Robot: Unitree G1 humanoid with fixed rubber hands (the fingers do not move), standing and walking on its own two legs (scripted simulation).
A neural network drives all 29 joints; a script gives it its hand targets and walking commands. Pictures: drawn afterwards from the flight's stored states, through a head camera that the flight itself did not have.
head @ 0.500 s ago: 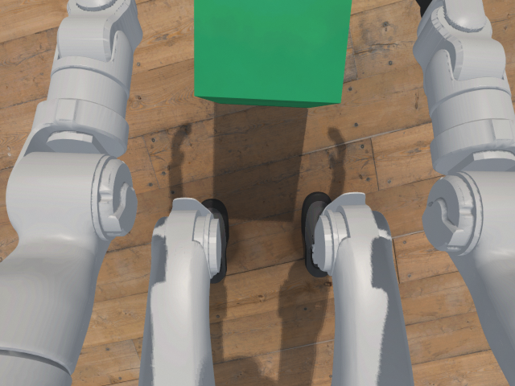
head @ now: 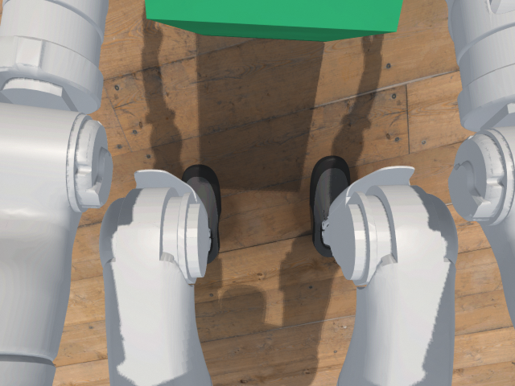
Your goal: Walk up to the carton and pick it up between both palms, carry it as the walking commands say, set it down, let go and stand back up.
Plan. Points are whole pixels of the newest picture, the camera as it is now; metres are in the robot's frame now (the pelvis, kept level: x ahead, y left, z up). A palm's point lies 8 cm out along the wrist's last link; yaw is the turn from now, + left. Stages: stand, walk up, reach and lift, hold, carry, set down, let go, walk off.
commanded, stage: reach and lift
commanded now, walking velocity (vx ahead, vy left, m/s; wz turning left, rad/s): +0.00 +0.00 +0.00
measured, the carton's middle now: out of the picture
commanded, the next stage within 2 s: none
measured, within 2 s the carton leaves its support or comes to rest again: leaves its support in 1.56 s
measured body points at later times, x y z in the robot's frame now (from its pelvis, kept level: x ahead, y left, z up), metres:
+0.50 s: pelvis +0.00 +0.00 +0.00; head +0.39 -0.01 +0.21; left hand +0.60 +0.14 -0.19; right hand +0.57 -0.18 -0.19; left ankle +0.11 +0.13 -0.34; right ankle +0.12 -0.12 -0.34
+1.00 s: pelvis +0.00 +0.00 -0.01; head +0.39 +0.00 +0.21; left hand +0.60 +0.13 -0.19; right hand +0.58 -0.16 -0.19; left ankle +0.11 +0.13 -0.34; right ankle +0.12 -0.12 -0.34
